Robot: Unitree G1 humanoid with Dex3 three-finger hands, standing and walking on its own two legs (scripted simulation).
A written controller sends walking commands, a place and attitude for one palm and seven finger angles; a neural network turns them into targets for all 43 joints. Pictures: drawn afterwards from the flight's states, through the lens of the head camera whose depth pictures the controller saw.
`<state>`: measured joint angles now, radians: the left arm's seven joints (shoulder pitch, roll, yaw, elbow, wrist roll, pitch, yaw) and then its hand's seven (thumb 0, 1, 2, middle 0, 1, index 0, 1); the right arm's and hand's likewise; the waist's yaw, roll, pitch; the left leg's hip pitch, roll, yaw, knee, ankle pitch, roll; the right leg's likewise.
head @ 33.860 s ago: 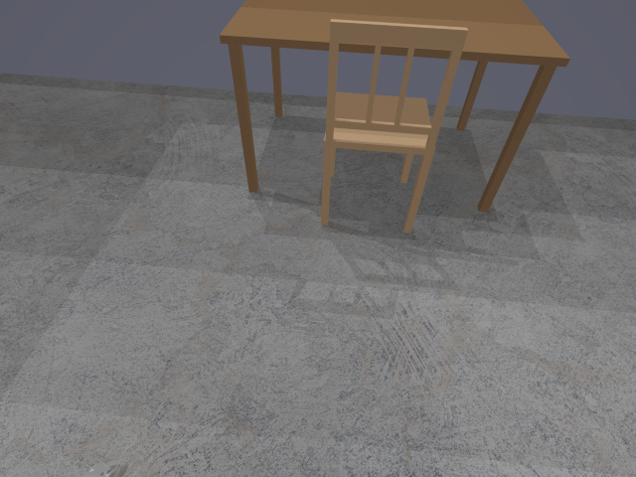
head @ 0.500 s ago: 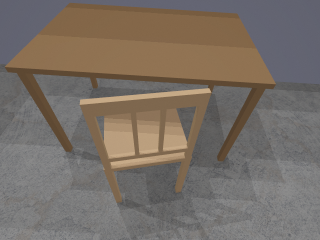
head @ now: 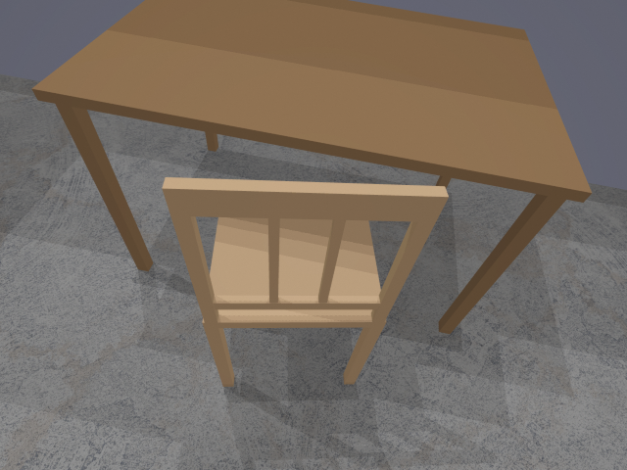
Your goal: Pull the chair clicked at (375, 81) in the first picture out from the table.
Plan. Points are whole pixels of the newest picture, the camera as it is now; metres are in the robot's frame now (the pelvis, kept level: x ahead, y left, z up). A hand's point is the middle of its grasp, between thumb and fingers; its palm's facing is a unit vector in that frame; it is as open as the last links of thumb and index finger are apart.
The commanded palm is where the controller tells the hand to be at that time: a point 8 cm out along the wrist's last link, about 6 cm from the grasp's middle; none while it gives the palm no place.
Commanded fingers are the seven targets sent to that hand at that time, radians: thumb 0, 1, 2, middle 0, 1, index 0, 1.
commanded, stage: shuffle to correct the standing spot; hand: left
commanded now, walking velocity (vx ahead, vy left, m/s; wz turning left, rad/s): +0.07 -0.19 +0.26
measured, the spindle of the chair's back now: (274, 262) +0.46 +0.09 -0.09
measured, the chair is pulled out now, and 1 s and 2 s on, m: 0.11 0.11 0.11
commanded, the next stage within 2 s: come to a stop and stand still in 0.42 s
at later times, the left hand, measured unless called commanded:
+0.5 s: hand out of the picture +0.06 +0.07 -0.17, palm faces +0.12 -0.98 -0.18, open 7.4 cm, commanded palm none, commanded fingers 0.00 0.90 0.90 -0.20 -0.30 -0.20 -0.30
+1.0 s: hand out of the picture +0.08 +0.02 -0.15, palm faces +0.15 -0.96 -0.24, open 7.4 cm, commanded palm none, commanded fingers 0.00 0.90 0.90 -0.20 -0.30 -0.20 -0.30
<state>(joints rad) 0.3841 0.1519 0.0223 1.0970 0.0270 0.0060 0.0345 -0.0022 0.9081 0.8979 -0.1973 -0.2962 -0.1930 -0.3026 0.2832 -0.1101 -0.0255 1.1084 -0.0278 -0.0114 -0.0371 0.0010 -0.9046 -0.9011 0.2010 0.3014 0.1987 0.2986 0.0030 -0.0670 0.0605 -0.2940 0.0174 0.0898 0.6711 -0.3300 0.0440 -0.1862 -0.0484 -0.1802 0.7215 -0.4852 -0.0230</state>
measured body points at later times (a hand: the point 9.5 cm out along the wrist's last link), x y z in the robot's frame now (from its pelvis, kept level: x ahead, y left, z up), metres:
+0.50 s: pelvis +0.07 -0.10 +0.01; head +0.10 -0.08 +0.46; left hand +0.05 +0.12 -0.15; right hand +0.14 -0.34 -0.13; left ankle +0.04 -0.02 -0.70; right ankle +0.08 -0.19 -0.72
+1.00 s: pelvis +0.08 -0.16 +0.02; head +0.11 -0.17 +0.47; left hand +0.07 +0.07 -0.13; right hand +0.16 -0.39 -0.14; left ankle +0.05 -0.04 -0.72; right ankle +0.08 -0.27 -0.72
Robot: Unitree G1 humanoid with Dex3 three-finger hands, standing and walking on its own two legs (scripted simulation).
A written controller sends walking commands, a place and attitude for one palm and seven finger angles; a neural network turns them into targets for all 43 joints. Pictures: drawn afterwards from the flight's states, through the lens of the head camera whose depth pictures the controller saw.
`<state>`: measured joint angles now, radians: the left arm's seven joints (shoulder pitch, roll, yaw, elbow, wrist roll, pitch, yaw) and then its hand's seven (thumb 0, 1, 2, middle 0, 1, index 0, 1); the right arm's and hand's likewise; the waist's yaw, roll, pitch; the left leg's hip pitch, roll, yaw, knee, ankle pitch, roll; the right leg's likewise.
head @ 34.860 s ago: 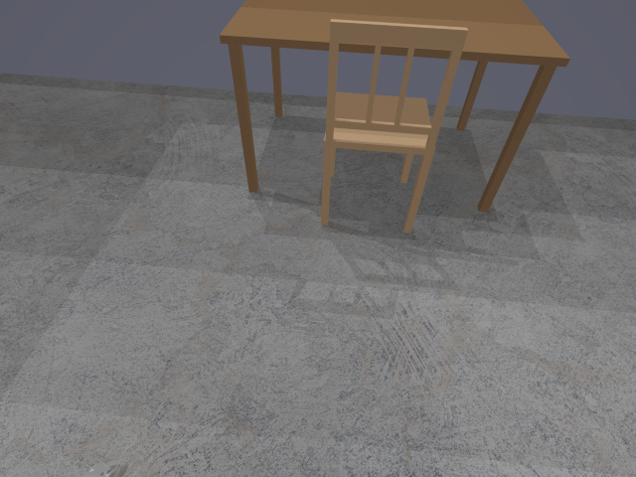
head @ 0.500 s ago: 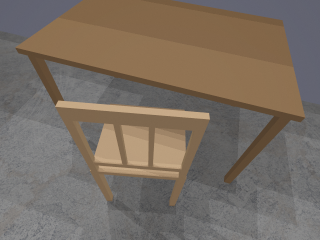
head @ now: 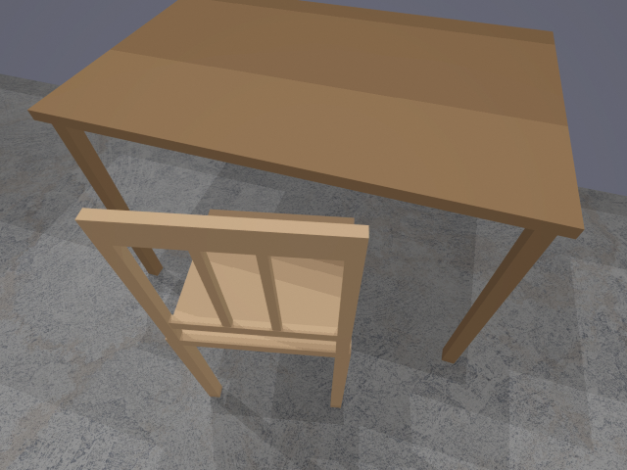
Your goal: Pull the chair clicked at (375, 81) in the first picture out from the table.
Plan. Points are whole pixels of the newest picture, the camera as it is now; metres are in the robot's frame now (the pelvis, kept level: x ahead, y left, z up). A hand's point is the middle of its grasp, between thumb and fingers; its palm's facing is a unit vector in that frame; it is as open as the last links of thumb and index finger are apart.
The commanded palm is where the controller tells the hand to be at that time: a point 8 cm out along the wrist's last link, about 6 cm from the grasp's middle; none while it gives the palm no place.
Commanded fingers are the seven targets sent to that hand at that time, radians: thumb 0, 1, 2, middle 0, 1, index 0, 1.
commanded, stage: come to a stop and stand still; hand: left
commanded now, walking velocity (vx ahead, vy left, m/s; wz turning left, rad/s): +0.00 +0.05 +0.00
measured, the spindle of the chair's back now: (213, 290) +0.40 +0.21 -0.11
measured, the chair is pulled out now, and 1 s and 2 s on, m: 0.11 0.11 0.11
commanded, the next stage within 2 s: look again from close up in 0.64 s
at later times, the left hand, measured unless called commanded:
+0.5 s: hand out of the picture +0.03 +0.25 -0.17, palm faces -0.04 -0.96 -0.27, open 7.4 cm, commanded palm none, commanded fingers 0.00 0.90 0.90 -0.20 -0.30 -0.20 -0.30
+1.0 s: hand out of the picture +0.02 +0.21 -0.18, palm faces -0.05 -0.98 -0.20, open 7.3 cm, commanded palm none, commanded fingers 0.00 0.90 0.90 -0.20 -0.30 -0.20 -0.30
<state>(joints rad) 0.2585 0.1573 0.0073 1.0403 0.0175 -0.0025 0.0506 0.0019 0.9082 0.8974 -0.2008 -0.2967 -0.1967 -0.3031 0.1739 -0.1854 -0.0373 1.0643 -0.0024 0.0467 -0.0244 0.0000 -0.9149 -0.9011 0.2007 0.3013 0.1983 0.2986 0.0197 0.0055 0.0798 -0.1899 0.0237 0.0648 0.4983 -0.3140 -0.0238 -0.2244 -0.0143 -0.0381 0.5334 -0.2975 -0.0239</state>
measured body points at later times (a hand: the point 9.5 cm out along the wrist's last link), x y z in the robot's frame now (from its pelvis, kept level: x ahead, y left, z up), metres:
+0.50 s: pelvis -0.02 +0.05 +0.00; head -0.02 +0.05 +0.45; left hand +0.03 +0.30 -0.15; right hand +0.00 -0.18 -0.16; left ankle -0.02 +0.13 -0.74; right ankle -0.01 -0.10 -0.74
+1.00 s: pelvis +0.00 +0.04 +0.00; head +0.02 +0.04 +0.45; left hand +0.02 +0.26 -0.16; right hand +0.01 -0.19 -0.16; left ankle -0.02 +0.13 -0.74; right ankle -0.01 -0.10 -0.74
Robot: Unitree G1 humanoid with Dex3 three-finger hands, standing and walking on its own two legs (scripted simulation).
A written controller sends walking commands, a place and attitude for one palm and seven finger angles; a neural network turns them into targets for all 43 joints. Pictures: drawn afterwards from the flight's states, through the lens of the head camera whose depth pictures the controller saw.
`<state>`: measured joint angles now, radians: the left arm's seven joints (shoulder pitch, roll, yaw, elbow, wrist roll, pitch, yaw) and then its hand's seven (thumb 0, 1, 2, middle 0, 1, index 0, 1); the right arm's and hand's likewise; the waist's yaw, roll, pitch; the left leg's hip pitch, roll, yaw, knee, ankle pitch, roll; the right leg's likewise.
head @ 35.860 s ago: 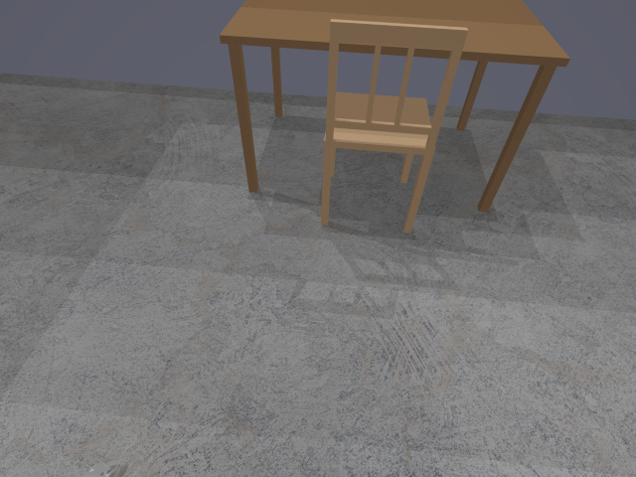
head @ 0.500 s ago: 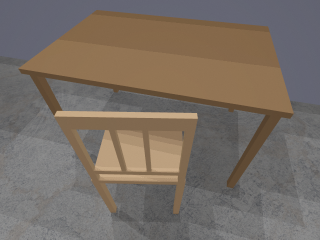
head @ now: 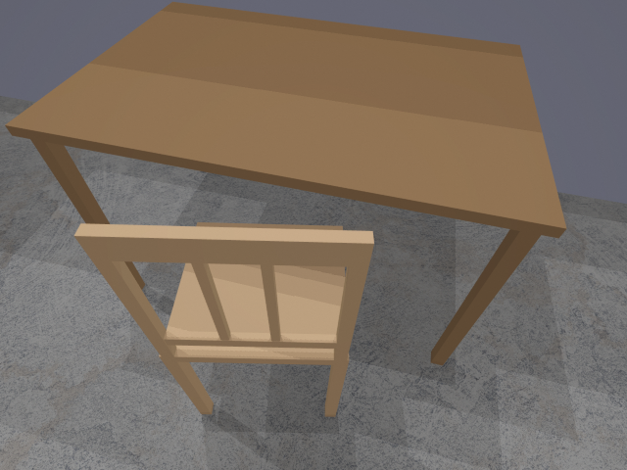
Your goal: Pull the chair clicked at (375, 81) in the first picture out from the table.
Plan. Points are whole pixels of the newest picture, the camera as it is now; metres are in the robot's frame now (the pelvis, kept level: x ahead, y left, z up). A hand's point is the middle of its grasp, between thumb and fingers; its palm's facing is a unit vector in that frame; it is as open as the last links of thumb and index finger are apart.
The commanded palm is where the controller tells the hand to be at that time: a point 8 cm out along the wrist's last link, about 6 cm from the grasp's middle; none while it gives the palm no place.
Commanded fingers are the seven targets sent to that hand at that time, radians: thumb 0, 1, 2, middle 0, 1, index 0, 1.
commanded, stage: look again from close up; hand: left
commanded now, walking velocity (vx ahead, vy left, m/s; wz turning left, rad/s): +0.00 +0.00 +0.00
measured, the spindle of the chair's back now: (213, 302) +0.39 +0.20 -0.11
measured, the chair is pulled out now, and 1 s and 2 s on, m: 0.11 0.11 0.11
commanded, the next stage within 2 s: shuffle to correct the standing spot in 0.52 s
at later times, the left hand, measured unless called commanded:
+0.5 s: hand out of the picture +0.03 +0.16 -0.18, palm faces +0.01 -0.98 -0.20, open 7.3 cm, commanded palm none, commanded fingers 0.00 0.90 0.90 -0.20 -0.30 -0.20 -0.30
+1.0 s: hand out of the picture +0.02 +0.17 -0.18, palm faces +0.00 -0.97 -0.24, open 7.4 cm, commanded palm none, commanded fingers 0.00 0.90 0.90 -0.20 -0.30 -0.20 -0.30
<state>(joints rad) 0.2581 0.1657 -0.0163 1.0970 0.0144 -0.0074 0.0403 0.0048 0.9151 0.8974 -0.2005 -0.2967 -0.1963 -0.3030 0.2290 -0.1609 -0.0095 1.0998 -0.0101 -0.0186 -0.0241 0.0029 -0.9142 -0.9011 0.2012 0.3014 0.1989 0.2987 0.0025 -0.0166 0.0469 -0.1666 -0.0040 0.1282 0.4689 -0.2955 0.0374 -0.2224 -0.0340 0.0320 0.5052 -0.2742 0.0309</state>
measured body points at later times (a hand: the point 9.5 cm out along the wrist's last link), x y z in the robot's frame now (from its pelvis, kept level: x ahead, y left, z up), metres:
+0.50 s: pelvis +0.01 -0.01 +0.00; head +0.03 -0.01 +0.45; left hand +0.03 +0.22 -0.16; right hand +0.02 -0.24 -0.16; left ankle -0.02 +0.09 -0.74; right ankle +0.00 -0.14 -0.74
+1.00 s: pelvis -0.02 -0.01 +0.00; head +0.00 -0.01 +0.44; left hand +0.02 +0.22 -0.16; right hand +0.02 -0.25 -0.16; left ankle -0.03 +0.09 -0.74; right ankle +0.00 -0.14 -0.74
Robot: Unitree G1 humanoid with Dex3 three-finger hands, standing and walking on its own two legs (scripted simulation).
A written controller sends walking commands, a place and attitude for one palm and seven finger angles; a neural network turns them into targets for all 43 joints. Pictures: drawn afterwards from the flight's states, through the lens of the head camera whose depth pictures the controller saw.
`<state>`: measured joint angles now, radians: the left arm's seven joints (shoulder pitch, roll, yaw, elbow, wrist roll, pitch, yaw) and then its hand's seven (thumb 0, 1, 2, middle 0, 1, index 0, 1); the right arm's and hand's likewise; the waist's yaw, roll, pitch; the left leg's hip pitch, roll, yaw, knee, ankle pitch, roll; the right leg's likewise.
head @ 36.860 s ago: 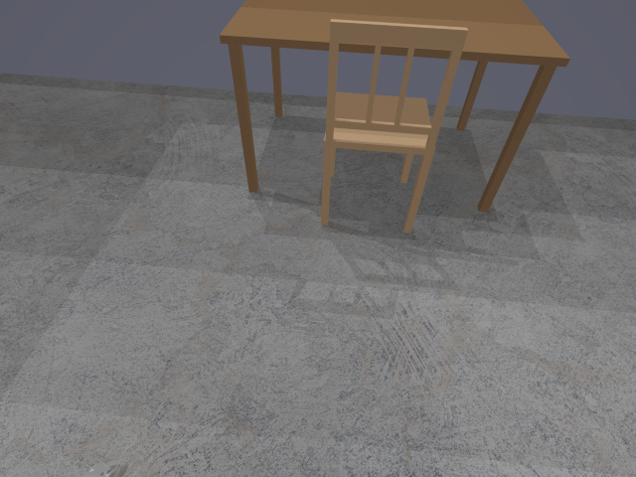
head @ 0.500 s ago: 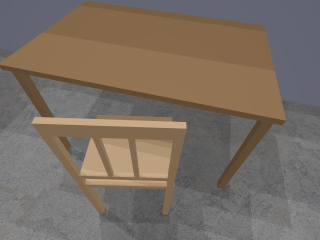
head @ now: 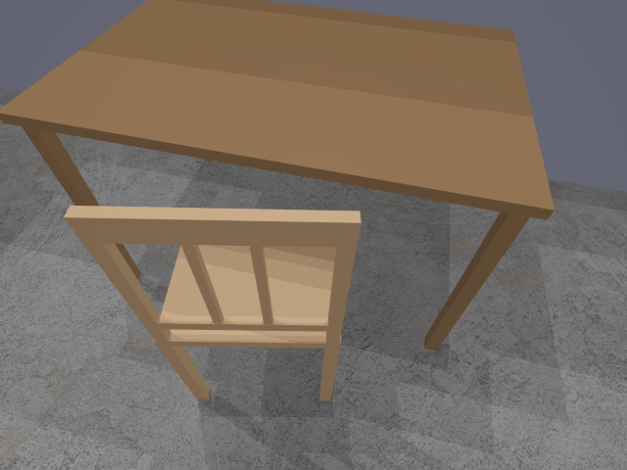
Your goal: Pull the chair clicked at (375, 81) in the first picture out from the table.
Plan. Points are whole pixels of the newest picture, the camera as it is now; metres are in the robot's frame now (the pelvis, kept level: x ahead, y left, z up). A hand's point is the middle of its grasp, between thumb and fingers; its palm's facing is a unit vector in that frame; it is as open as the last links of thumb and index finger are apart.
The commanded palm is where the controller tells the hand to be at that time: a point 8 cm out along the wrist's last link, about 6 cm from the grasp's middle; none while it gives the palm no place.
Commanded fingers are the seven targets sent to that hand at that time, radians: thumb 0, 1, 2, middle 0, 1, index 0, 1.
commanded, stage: come to a stop and stand still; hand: left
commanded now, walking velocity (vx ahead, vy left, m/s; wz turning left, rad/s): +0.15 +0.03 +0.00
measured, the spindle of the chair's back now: (205, 285) +0.41 +0.21 -0.10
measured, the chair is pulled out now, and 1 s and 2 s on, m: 0.11 0.11 0.11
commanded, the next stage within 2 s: look again from close up in 1.44 s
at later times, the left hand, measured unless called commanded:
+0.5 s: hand out of the picture +0.02 +0.20 -0.17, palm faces +0.04 -0.97 -0.22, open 7.4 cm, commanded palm none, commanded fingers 0.00 0.90 0.90 -0.20 -0.30 -0.20 -0.30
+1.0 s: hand out of the picture +0.10 +0.18 -0.17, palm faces +0.03 -0.97 -0.23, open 7.4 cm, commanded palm none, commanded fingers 0.00 0.90 0.90 -0.20 -0.30 -0.20 -0.30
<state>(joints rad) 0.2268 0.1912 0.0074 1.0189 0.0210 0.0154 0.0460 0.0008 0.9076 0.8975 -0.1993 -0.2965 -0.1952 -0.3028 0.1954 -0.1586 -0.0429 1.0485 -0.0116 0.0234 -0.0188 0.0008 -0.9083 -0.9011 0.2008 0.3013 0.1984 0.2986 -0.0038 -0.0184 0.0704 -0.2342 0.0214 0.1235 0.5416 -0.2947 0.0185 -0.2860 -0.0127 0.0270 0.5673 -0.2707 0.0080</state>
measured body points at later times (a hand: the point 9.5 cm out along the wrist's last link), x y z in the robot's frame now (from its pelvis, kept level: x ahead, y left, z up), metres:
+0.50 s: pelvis +0.05 +0.02 +0.00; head +0.06 +0.01 +0.45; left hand +0.02 +0.25 -0.15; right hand +0.04 -0.19 -0.17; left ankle +0.00 +0.10 -0.73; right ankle +0.02 -0.12 -0.73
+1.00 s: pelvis +0.06 +0.00 +0.00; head +0.07 +0.00 +0.45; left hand +0.10 +0.23 -0.15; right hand +0.09 -0.23 -0.15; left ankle +0.00 +0.10 -0.73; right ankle +0.02 -0.12 -0.73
